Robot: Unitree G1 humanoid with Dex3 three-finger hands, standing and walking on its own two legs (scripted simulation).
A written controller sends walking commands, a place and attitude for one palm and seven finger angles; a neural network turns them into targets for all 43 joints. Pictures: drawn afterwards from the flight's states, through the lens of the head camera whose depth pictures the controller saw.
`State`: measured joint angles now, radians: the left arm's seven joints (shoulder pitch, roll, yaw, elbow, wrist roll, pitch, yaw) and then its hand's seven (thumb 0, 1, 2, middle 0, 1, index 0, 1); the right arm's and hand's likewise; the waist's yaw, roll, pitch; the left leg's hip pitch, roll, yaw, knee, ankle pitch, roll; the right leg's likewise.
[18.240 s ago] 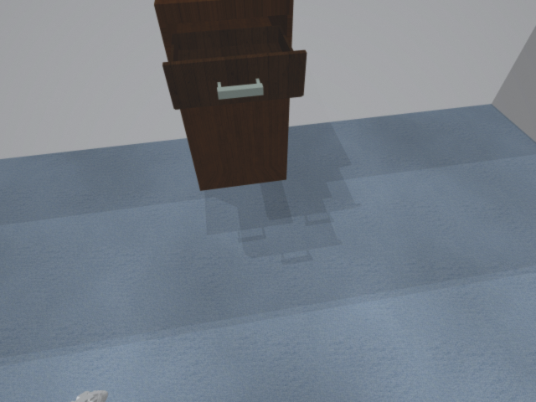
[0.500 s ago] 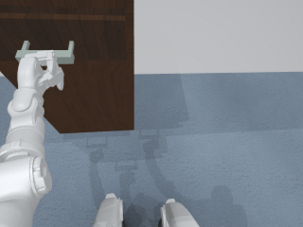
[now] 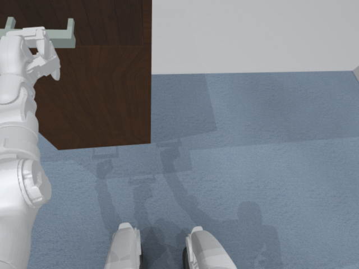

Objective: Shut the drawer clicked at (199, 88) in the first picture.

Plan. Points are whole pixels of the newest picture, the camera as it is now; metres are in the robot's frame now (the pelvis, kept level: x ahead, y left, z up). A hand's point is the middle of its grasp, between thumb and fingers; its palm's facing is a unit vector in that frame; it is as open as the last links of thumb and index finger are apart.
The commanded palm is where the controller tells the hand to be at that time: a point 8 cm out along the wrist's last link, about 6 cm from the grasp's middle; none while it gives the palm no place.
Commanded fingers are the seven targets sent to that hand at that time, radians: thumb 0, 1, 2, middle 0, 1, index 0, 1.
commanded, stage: push the drawer shut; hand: left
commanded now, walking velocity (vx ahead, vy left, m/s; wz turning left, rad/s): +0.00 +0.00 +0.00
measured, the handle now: (40, 30) +0.61 +0.25 +0.08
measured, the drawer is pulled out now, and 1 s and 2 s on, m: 0.00 0.00 0.00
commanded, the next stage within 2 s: pull the fist back off the drawer in 0.10 s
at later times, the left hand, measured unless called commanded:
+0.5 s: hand (54, 58) +0.53 +0.21 +0.08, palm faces +0.05 -1.00 -0.04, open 3.3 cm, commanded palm +0.52 +0.23 +0.08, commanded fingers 0.00 0.90 0.90 -1.40 -1.60 -1.40 -1.60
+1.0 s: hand (58, 70) +0.51 +0.20 +0.08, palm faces +0.05 -1.00 -0.02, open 3.3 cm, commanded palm +0.47 +0.24 +0.08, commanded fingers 0.00 0.90 0.90 -1.40 -1.60 -1.40 -1.60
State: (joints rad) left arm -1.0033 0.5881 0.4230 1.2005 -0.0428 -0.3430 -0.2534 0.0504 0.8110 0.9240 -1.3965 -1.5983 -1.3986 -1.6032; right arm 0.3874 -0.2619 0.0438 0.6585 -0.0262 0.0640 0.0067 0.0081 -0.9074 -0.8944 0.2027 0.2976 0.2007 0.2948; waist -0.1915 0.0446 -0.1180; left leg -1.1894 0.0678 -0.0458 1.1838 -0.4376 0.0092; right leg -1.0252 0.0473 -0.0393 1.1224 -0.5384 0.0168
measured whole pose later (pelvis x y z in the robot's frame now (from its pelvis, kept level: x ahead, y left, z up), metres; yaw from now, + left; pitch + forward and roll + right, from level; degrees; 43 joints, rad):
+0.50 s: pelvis -0.03 +0.00 -0.02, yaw +0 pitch +26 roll -7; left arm -1.14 0.66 0.37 1.25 -0.01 -0.27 -0.21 0.06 0.79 0.95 -1.40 -1.60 -1.40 -1.60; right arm 0.39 -0.27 0.07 0.65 -0.04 0.01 0.00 0.01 -0.91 -0.89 0.20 0.30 0.20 0.29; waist -0.23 0.05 -0.11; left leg -1.30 0.06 -0.08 1.24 -0.40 0.01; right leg -1.13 0.05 -0.07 1.18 -0.51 0.02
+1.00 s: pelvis +0.02 +0.00 +0.01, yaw +0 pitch +23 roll -4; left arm -0.80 0.45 0.37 1.02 -0.09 -0.36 -0.20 0.02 0.90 0.90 -1.40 -1.60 -1.40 -1.60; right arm 0.36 -0.25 0.02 0.63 -0.01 0.06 0.02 0.01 -0.91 -0.89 0.20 0.30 0.20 0.29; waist -0.15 0.04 -0.13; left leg -1.08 0.06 -0.02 1.13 -0.45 0.01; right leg -0.92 0.04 -0.02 1.06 -0.54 0.02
